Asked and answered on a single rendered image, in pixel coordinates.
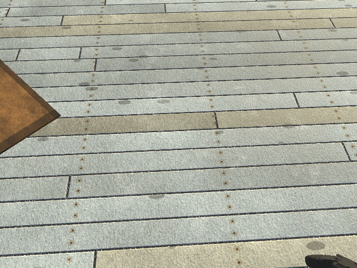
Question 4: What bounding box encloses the robot right hand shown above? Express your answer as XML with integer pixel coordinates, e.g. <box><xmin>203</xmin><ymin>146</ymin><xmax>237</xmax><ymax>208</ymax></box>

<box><xmin>305</xmin><ymin>254</ymin><xmax>357</xmax><ymax>268</ymax></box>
